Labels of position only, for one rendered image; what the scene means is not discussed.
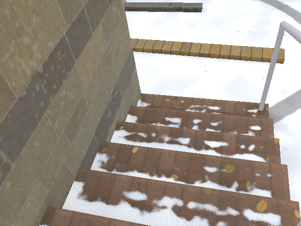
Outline stairs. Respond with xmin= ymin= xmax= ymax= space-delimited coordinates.
xmin=40 ymin=93 xmax=301 ymax=226

